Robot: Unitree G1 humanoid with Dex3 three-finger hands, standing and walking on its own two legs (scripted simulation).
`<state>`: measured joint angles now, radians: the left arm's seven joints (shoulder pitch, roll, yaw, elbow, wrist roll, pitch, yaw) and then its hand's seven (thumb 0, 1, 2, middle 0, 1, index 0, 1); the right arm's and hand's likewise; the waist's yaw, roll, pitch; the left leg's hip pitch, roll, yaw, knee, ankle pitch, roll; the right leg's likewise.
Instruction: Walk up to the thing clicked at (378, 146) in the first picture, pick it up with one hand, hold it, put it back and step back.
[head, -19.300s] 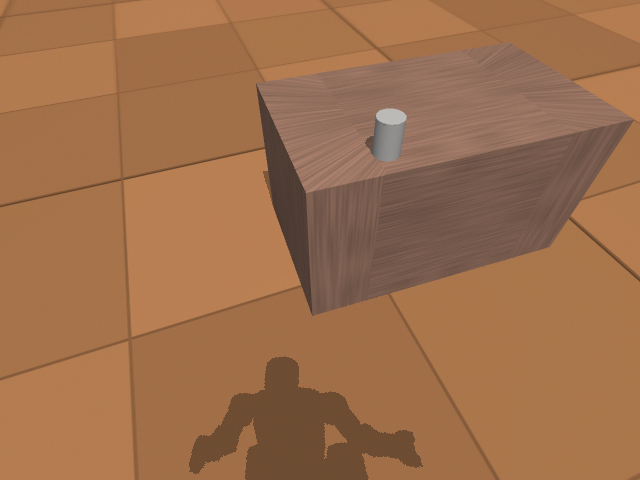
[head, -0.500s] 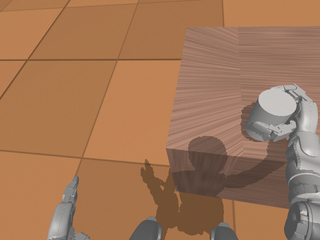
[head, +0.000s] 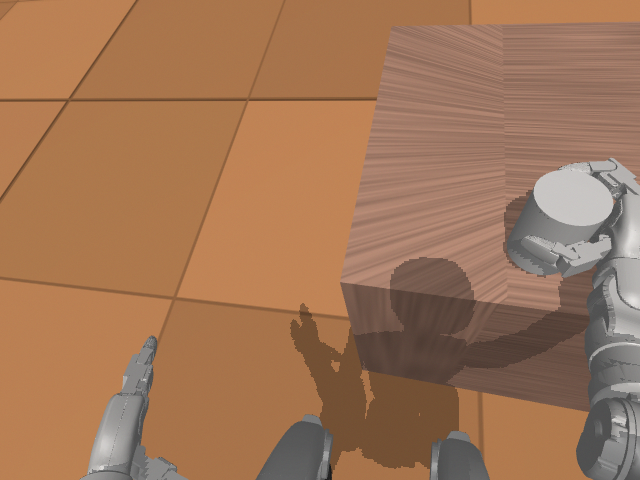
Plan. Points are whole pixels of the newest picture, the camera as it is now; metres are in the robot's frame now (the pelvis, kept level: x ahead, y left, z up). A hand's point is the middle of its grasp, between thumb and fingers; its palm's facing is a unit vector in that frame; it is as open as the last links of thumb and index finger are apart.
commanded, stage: lower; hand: right
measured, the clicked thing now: (553, 225) +0.46 -0.20 +0.00
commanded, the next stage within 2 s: loosen in 0.30 s
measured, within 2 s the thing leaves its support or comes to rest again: rests again in 0.24 s
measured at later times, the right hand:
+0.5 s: hand (561, 221) +0.47 -0.21 +0.00, palm faces +0.16 +0.99 +0.02, open 11.2 cm
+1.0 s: hand (564, 221) +0.47 -0.21 +0.00, palm faces +0.15 +0.99 +0.02, open 11.1 cm
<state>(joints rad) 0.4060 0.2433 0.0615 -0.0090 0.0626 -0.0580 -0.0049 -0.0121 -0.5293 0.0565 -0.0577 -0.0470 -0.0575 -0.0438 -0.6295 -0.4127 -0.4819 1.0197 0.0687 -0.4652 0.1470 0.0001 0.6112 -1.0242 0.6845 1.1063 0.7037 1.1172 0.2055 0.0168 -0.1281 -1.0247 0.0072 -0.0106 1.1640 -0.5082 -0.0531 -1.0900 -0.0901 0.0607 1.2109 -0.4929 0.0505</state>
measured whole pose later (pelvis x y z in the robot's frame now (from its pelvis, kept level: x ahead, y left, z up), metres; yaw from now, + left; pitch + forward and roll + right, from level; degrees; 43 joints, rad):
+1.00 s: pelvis -0.01 +0.00 -0.02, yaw +0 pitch +23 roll +4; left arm 0.45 0.25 0.06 -0.15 0.06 -0.02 -0.02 -0.01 -0.51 0.04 -0.06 -0.05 -0.07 -0.04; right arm -0.65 -0.44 -0.51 1.01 0.06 -0.48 0.16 -0.01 0.51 -0.70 0.83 0.81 0.85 0.81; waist 0.23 0.01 -0.14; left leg -1.12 0.00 0.00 1.25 -0.54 -0.05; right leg -1.20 -0.09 0.08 1.30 -0.52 0.06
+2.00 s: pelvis +0.01 +0.00 +0.03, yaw -1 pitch +17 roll +3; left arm 0.39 0.26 0.03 0.06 -0.01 0.02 0.00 -0.01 -0.52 0.04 -0.06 -0.05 -0.06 -0.05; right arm -0.75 -0.61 -0.46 1.05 0.03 -0.22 0.22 -0.01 0.56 -0.04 0.06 0.06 0.07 0.06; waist 0.15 -0.02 -0.13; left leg -0.85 0.02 -0.01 1.01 -0.47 -0.06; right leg -0.91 -0.08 0.05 1.07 -0.46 0.04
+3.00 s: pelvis +0.03 +0.02 +0.06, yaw -2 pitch +6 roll +0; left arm 0.39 0.21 0.03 0.18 -0.04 0.09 0.07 0.00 0.44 0.64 -0.16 -0.22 -0.16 -0.22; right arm 0.40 -0.15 -0.03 0.20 0.04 0.07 -0.04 -0.01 0.54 -0.06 0.06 0.06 0.06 0.06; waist 0.00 0.00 -0.06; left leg -0.52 0.05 -0.01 0.86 -0.45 -0.04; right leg -0.55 -0.06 0.03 0.84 -0.39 0.06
